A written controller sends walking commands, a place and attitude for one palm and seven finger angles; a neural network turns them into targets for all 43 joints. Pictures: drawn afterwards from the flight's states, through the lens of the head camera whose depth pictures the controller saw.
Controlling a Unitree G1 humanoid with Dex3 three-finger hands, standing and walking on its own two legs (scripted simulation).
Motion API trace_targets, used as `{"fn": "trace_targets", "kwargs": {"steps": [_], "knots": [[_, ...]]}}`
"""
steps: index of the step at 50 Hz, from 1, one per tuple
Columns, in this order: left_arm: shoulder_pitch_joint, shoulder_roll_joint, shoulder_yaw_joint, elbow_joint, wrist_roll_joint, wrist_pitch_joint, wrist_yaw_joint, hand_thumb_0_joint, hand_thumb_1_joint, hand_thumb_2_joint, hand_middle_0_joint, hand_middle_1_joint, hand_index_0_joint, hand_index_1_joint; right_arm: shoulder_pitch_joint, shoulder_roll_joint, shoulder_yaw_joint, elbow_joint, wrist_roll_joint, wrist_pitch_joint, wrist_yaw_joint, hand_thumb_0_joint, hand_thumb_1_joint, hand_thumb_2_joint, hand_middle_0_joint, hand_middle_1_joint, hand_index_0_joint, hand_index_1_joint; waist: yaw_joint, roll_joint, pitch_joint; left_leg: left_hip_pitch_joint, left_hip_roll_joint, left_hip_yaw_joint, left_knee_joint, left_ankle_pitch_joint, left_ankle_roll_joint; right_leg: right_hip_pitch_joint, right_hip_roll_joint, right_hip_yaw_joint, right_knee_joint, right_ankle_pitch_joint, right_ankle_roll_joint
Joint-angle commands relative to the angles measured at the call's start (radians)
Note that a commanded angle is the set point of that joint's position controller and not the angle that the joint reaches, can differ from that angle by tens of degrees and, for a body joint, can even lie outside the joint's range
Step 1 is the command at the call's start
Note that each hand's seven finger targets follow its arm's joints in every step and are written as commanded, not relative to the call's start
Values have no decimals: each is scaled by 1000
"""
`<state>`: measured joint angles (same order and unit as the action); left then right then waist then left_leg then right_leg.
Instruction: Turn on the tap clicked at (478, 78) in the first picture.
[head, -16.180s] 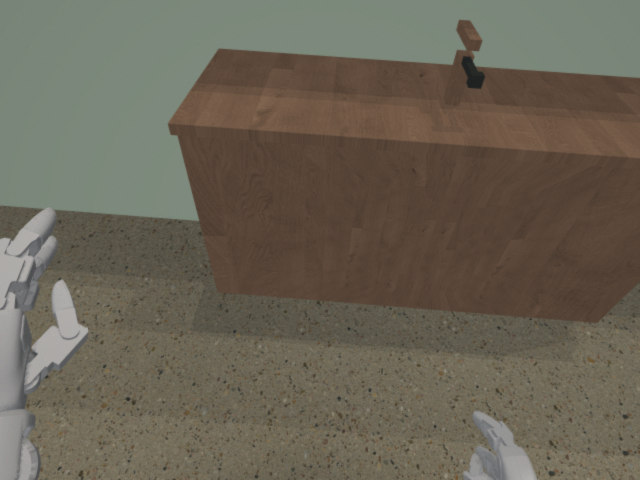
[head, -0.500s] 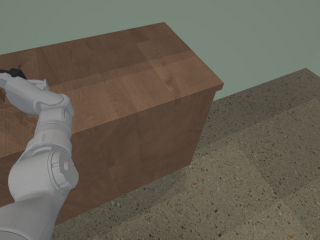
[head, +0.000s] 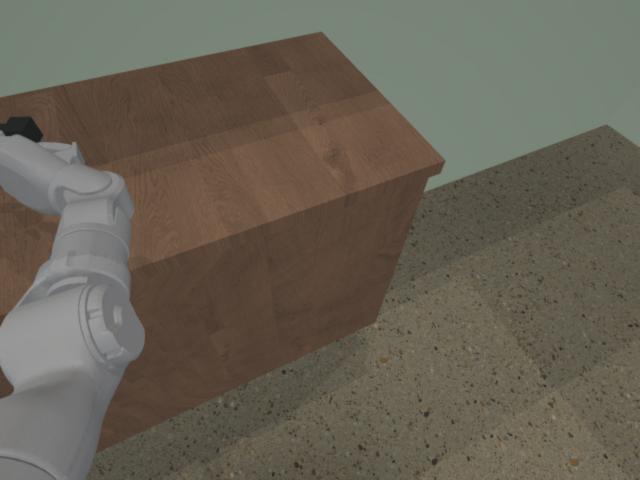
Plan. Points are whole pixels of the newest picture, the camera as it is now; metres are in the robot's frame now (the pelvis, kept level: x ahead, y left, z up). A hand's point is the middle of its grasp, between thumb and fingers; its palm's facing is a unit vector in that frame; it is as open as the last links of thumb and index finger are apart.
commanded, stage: lift the hand up off the lever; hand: left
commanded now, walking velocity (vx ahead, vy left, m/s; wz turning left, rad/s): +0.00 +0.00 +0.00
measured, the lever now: (22, 133) +0.53 +0.33 +0.14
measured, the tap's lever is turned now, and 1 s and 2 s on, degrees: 68 71 71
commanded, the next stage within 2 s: none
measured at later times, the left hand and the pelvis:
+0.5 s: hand (76, 144) +0.51 +0.26 +0.14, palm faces +0.84 -0.53 -0.13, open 7.9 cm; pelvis +0.01 +0.01 +0.00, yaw -1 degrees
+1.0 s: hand (64, 137) +0.49 +0.26 +0.17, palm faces +0.84 -0.53 -0.12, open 7.8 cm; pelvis +0.01 +0.01 +0.01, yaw +0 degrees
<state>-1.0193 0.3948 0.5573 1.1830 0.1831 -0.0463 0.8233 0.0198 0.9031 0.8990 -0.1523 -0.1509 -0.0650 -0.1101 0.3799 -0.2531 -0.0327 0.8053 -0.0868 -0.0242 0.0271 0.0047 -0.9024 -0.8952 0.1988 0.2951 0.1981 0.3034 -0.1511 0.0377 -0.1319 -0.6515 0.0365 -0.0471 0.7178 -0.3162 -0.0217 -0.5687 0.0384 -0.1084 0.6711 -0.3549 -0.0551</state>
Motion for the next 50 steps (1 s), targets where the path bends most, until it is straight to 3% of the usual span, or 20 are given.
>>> {"fn": "trace_targets", "kwargs": {"steps": [1, 3, 6, 10, 12, 14, 17, 18, 20, 23, 25, 26, 28, 30, 31, 35, 38, 43, 46, 50], "knots": [[-471, 271, 2, -179, 28, -50, -16, 0, 900, 900, -150, -150, -150, -150, 129, -158, -54, -48, -6, -15, -6, 0, -900, -900, 200, 300, 200, 300, -13, 26, -340, 190, -31, 19, -27, 275, 69, 152, -18, 66, -84, 356, 59], [-484, 236, -37, -166, 31, -46, -20, 0, 900, 900, -150, -150, -150, -150, 126, -154, -51, -54, -2, -13, -5, 0, -900, -900, 200, 300, 200, 300, -29, 10, -317, 177, -29, 21, -29, 265, 69, 139, -19, 63, -86, 342, 61], [-485, 246, -23, -200, 25, -50, -20, 0, 900, 900, -150, -150, -150, -150, 129, -156, -55, -55, -4, -14, -2, 0, -900, -900, 200, 300, 200, 300, -11, 51, -349, 215, -28, 17, -33, 294, 66, 148, -13, 62, -86, 348, 54], [-479, 188, -57, -214, 18, -46, -19, 0, 900, 900, -150, -150, -150, -150, 122, -151, -54, -50, -3, -18, 5, 0, -900, -900, 200, 300, 200, 300, -15, 47, -342, 245, -24, 15, -39, 314, 62, 140, -7, 52, -89, 339, 53], [-487, 188, -50, -248, 12, -47, -13, 0, 900, 900, -150, -150, -150, -150, 120, -152, -56, -47, -3, -21, 7, 0, -900, -900, 200, 300, 200, 300, -8, 72, -357, 279, -21, 10, -43, 340, 59, 137, -4, 51, -89, 341, 49], [-469, 181, -45, -276, 11, -46, -8, 0, 900, 900, -150, -150, -150, -150, 117, -149, -58, -46, -3, -21, 9, 0, -900, -900, 200, 300, 200, 300, 4, 74, -366, 298, -19, 9, -45, 376, 56, 153, -2, 46, -87, 358, 46], [-455, 157, -54, -282, 8, -32, -6, 0, 900, 900, -150, -150, -150, -150, 104, -149, -59, -41, -3, -23, 11, 0, -900, -900, 200, 300, 200, 300, 3, 56, -346, 300, -19, 11, -51, 382, 55, 156, -1, 43, -90, 362, 46], [-458, 190, -28, -291, 11, -28, -2, 0, 900, 900, -150, -150, -150, -150, 105, -151, -61, -40, -4, -22, 8, 0, -900, -900, 200, 300, 200, 300, 7, 48, -347, 293, -18, 11, -53, 379, 55, 170, -3, 44, -92, 366, 46], [-467, 163, -53, -291, 11, -16, -1, 0, 900, 900, -150, -150, -150, -150, 91, -148, -59, -41, -2, -23, 7, 0, -900, -900, 200, 300, 200, 300, 1, 37, -325, 280, -20, 17, -59, 356, 56, 174, -4, 44, -100, 358, 48], [-463, 186, -31, -310, 18, -9, 5, 0, 900, 900, -150, -150, -150, -150, 93, -148, -61, -40, -4, -25, 4, 0, -900, -900, 200, 300, 200, 300, 13, 38, -347, 300, -17, 13, -64, 388, 52, 183, -3, 42, -95, 369, 45], [-473, 167, -47, -312, 23, 0, 6, 0, 900, 900, -150, -150, -150, -150, 84, -145, -59, -39, -5, -28, 4, 0, -900, -900, 200, 300, 200, 300, 12, 44, -340, 302, -18, 17, -62, 392, 52, 181, -3, 42, -95, 377, 45], [-465, 201, -16, -321, 25, 0, 10, 0, 900, 900, -150, -150, -150, -150, 89, -150, -61, -35, -7, -27, 2, 0, -900, -900, 200, 300, 200, 300, 17, 41, -345, 307, -18, 14, -63, 405, 52, 191, -4, 42, -95, 388, 44], [-472, 178, -42, -332, 26, 7, 5, 0, 900, 900, -150, -150, -150, -150, 82, -146, -60, -40, -4, -26, 1, 0, -900, -900, 200, 300, 200, 300, 11, 53, -343, 318, -14, 16, -64, 416, 50, 187, -6, 42, -95, 390, 45], [-442, 164, -45, -338, 21, 14, 2, 0, 900, 900, -150, -150, -150, -150, 78, -143, -61, -45, -1, -27, 1, 0, -900, -900, 200, 300, 200, 300, 22, 30, -349, 319, -16, 20, -67, 424, 50, 209, -5, 41, -99, 404, 45], [-426, 172, -34, -346, 17, 16, -1, 0, 900, 900, -150, -150, -150, -150, 75, -146, -62, -46, -2, -27, -1, 0, -900, -900, 200, 300, 200, 300, 32, 48, -351, 328, -17, 19, -70, 436, 49, 216, -6, 42, -100, 411, 43], [-418, 139, -63, -353, 5, 35, -12, 0, 900, 900, -150, -150, -150, -150, 58, -140, -59, -49, 7, -25, -4, 0, -900, -900, 200, 300, 200, 300, 27, 33, -313, 319, -18, 26, -82, 424, 48, 231, -8, 40, -112, 418, 46], [-486, 123, -88, -379, 4, 34, -11, 0, 900, 900, -150, -150, -150, -150, 45, -141, -59, -41, 7, -34, -8, 0, -900, -900, 200, 300, 200, 300, 10, 39, -310, 337, -19, 21, -88, 387, 51, 208, -7, 42, -123, 382, 46], [-502, 137, -83, -349, 10, 42, -5, 0, 900, 900, -150, -150, -150, -150, 40, -141, -56, -30, 5, -39, -11, 0, -900, -900, 200, 300, 200, 300, 14, 37, -300, 322, -24, 17, -100, 352, 49, 207, -10, 42, -129, 355, 43], [-488, 149, -70, -361, 7, 46, -6, 0, 900, 900, -150, -150, -150, -150, 41, -142, -57, -34, 4, -37, -13, 0, -900, -900, 200, 300, 200, 300, 24, 32, -338, 333, -27, 19, -98, 370, 51, 235, -11, 44, -130, 384, 44], [-457, 168, -58, -338, 0, 64, -12, 0, 900, 900, -150, -150, -150, -150, 34, -141, -53, -44, 11, -36, -17, 0, -900, -900, 200, 300, 200, 300, 25, -2, -309, 288, -30, 39, -104, 339, 56, 272, -20, 51, -141, 417, 55]]}}
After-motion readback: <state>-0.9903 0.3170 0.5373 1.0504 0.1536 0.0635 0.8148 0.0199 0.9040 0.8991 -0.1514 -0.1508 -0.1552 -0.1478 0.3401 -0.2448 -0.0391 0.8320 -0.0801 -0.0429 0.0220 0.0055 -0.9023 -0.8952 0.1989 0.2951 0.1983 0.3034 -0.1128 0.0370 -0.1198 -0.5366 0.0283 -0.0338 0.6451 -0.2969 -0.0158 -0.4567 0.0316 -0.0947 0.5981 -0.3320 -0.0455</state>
